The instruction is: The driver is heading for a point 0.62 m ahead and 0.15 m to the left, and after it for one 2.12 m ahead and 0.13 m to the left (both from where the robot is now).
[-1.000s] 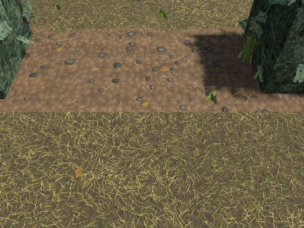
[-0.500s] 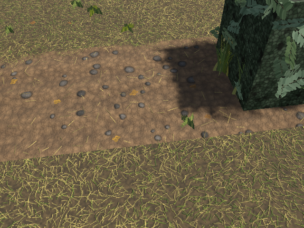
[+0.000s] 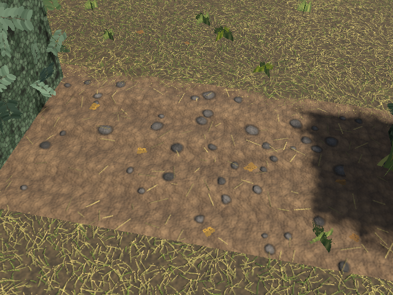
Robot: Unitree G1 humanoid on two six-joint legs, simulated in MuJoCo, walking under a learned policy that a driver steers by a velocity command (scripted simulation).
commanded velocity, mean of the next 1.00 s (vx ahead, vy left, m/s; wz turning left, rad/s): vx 0.40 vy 0.00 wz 0.36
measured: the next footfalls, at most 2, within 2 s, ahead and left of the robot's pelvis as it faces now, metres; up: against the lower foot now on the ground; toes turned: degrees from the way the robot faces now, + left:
left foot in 0.10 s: +0.23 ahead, +0.15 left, -0.19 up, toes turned +6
right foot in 0.48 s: +0.52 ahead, -0.02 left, -0.19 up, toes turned +20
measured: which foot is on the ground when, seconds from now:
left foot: up 0.00-0.08, down 0.10-0.50, up 0.52-0.88, down 0.90-1.00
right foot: down 0.00-0.08, up 0.10-0.46, down 0.48-0.92, up 0.94-1.00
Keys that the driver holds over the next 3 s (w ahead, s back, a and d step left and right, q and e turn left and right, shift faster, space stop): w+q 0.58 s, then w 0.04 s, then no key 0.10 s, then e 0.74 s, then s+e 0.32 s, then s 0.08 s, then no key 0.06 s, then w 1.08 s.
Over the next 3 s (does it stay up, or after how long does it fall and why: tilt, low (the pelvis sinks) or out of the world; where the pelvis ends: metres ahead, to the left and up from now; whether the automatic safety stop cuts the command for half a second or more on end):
stays up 0.79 0.04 -0.12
